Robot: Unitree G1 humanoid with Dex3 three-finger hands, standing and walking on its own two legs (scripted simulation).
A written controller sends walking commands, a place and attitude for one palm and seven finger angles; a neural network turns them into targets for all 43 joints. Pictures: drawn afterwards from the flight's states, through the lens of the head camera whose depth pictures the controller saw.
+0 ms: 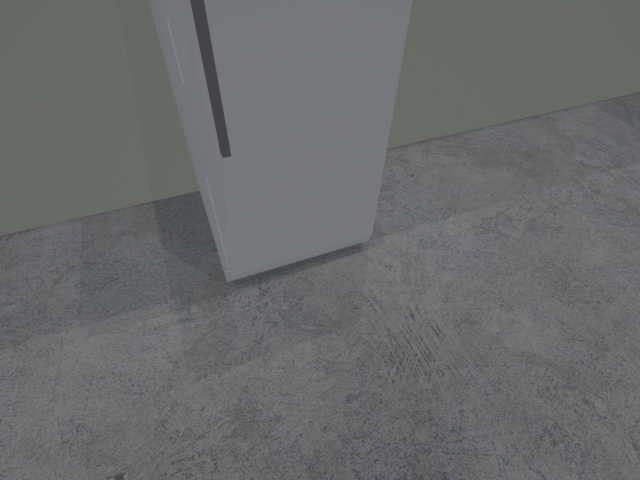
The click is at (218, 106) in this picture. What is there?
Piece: fridge door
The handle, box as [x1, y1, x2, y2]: [190, 0, 230, 157]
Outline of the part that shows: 190,0 220,151 222,157 229,156 230,151 203,0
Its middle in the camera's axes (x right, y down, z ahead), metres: -0.25 -0.39 +0.86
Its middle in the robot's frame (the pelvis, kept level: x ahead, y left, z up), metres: +0.91 +0.31 +0.11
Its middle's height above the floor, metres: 0.88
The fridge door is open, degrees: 0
